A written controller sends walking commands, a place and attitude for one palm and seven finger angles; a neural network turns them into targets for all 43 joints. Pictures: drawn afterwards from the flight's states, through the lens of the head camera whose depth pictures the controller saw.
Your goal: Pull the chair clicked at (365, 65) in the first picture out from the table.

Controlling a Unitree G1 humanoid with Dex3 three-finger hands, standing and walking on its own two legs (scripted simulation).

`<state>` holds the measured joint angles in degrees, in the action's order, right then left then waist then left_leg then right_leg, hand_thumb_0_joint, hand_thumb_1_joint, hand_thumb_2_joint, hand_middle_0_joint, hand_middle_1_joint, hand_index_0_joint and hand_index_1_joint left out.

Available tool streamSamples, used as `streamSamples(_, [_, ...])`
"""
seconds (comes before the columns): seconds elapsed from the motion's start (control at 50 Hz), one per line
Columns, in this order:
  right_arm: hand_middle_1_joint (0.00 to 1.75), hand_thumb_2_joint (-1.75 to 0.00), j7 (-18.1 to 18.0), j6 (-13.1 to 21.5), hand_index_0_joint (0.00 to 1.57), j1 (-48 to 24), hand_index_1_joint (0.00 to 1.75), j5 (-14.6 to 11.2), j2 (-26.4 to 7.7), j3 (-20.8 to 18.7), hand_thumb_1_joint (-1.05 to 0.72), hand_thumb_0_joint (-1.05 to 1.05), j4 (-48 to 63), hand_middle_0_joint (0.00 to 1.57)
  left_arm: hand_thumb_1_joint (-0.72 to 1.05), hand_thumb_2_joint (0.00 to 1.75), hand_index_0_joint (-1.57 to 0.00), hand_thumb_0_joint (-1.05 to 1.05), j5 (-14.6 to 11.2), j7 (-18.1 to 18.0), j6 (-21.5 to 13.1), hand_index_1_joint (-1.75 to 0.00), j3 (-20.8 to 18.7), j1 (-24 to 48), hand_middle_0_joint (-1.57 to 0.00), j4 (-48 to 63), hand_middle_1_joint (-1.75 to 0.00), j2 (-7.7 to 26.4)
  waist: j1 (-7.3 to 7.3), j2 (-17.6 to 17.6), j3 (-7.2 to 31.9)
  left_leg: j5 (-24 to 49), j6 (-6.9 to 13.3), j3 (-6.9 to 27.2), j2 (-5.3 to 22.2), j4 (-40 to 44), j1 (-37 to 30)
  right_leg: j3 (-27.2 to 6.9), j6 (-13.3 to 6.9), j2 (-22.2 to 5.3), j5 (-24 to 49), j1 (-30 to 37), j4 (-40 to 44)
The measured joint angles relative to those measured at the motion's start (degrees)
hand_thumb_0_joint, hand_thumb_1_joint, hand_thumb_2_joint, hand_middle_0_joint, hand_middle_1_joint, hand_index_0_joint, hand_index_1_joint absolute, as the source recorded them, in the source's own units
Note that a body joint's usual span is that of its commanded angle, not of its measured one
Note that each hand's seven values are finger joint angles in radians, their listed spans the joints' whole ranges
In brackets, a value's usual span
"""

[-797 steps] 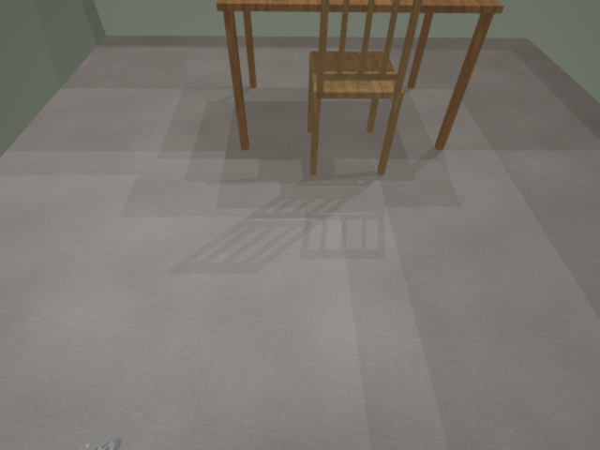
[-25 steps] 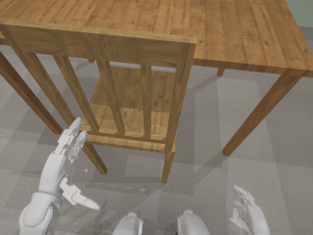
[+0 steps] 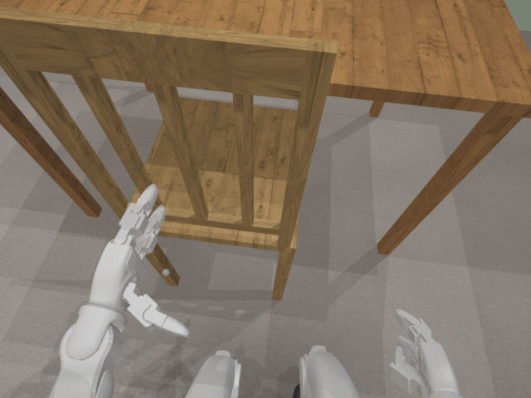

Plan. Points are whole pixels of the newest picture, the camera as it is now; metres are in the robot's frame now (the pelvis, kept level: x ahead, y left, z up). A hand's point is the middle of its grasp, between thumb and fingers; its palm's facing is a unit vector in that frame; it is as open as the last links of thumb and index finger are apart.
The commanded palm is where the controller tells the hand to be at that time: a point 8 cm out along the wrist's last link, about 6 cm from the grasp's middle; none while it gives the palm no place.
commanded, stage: aim the fingers beside a spindle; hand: left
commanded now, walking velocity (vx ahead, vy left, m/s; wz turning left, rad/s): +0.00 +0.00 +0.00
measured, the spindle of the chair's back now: (188, 166) +0.45 +0.14 +0.05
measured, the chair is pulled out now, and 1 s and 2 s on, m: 0.00 0.00 0.00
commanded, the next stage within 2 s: push the fingers through the gap in 0.92 s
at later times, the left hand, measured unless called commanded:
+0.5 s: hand (183, 259) +0.31 +0.13 +0.01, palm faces -0.15 -0.99 -0.02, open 16.9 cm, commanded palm +0.29 +0.19 +0.02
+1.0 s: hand (172, 264) +0.30 +0.14 +0.02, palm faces -0.14 -0.99 -0.01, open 16.9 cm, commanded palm +0.28 +0.20 +0.02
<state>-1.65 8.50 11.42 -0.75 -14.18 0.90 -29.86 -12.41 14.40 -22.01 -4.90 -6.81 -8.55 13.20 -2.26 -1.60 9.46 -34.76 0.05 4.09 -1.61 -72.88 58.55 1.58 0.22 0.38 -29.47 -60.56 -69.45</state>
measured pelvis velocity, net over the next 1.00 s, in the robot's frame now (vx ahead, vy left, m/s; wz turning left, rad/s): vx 0.00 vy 0.01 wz -0.01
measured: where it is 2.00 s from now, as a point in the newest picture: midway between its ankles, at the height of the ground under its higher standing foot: outside the picture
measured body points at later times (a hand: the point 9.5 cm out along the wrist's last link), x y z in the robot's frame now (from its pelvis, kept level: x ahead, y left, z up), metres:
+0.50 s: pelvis +0.00 +0.00 -0.01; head +0.11 +0.01 +0.43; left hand +0.31 +0.19 +0.02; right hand +0.16 -0.24 -0.11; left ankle +0.00 +0.12 -0.63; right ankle +0.03 -0.13 -0.63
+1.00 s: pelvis +0.00 +0.01 -0.01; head +0.11 +0.02 +0.43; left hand +0.30 +0.20 +0.02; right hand +0.17 -0.23 -0.10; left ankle +0.00 +0.12 -0.63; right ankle +0.03 -0.13 -0.63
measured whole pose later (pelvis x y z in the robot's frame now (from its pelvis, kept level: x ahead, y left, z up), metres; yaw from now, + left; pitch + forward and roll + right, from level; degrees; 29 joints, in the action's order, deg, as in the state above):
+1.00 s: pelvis +0.00 +0.01 -0.01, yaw +0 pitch +22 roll -2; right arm -0.8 5.0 11.0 -0.6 -13.7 0.8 -29.1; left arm -11.4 11.6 -22.3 -3.4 -3.6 -10.0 12.5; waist -2.5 -1.7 9.7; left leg -35.4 0.7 3.7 -1.8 -74.9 61.5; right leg 1.3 0.8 0.2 -29.8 -63.3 -71.0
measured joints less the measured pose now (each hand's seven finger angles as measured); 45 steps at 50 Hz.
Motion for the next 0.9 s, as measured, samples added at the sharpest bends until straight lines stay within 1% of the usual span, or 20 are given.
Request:
streamSamples(0.14, [0.30,-0.90,0.4,-0.7,0.20,0.1,0.30,0.1,0.3,-0.1,-0.90,0.01,0.0,0.20,-0.50,0.30,-0.06,-0.02,0.2,-1.0,-0.1,-0.08,0.7,0.9,-0.06,0.1,-0.08,-0.5,-0.22,-0.2,0.0,-0.2,0.1,-0.1,-0.1,-0.5,0.9,-0.1,0.1,0.0,-0.1,-0.9,-0.5])
streamSamples(0.28, [0.30,-0.90,0.5,-1.5,0.20,-0.2,0.30,0.3,0.2,0.1,-0.90,0.01,-0.3,0.20,-0.50,0.30,-0.06,-0.02,1.5,-2.2,0.0,-0.08,1.8,4.3,-0.06,-2.9,-0.08,-1.1,-0.25,-0.1,0.1,-0.5,0.2,-0.3,-0.2,-1.9,2.7,-0.2,0.2,-0.2,-0.5,-2.7,-1.8])
streamSamples(0.4, [0.30,-0.90,0.9,-2.5,0.20,-0.3,0.30,0.4,0.5,-0.1,-0.90,0.01,-0.3,0.20,-0.50,0.30,-0.06,-0.02,2.1,-3.6,0.1,-0.08,2.7,5.7,-0.06,-2.6,-0.08,-1.7,-0.46,-0.3,0.0,-0.6,0.4,-0.6,-0.2,-2.3,3.3,-0.5,0.4,-0.2,-0.5,-3.5,-2.3])
streamSamples(0.52, [0.30,-0.90,1.1,-3.7,0.20,0.0,0.30,0.3,0.7,0.1,-0.90,0.01,0.1,0.20,-0.50,0.30,-0.06,-0.02,2.4,-4.2,0.5,-0.08,1.9,5.7,-0.07,-3.5,-0.08,-1.5,-0.53,-0.1,0.1,-0.6,0.4,-0.9,-0.2,-2.0,3.2,-0.9,0.4,-0.1,-0.4,-3.6,-2.2])
streamSamples(0.66, [0.30,-0.90,0.9,-3.7,0.20,0.3,0.30,0.2,0.5,-0.1,-0.90,0.01,0.2,0.20,-0.50,0.30,-0.06,-0.02,1.7,-3.8,-0.4,-0.08,2.2,4.0,-0.06,-2.2,-0.08,-1.3,-0.33,-0.3,0.2,-0.6,0.5,-0.6,-0.2,-1.6,2.7,-0.6,0.5,-0.2,-0.4,-2.8,-1.6])
streamSamples(0.78, [0.30,-0.90,0.7,-3.6,0.20,-0.1,0.30,0.2,0.2,-0.1,-0.90,0.01,0.3,0.20,-0.50,0.30,-0.06,-0.02,2.1,-3.6,-0.5,-0.08,2.8,4.2,-0.06,-3.0,-0.08,-1.5,-0.28,-0.1,0.2,-0.6,0.5,-0.5,-0.3,-2.0,3.1,-0.4,0.5,-0.3,-0.5,-3.0,-1.8])
streamSamples(0.9, [0.30,-0.90,0.7,-3.6,0.20,-0.7,0.30,0.3,0.4,-0.1,-0.90,0.01,0.5,0.20,-0.50,0.30,-0.06,-0.02,1.7,-3.4,-0.4,-0.08,1.6,4.6,-0.06,-2.7,-0.08,-0.9,-0.38,0.1,0.0,-0.7,0.5,-0.5,-0.2,-2.4,3.3,-0.4,0.5,-0.1,-0.5,-3.3,-2.1])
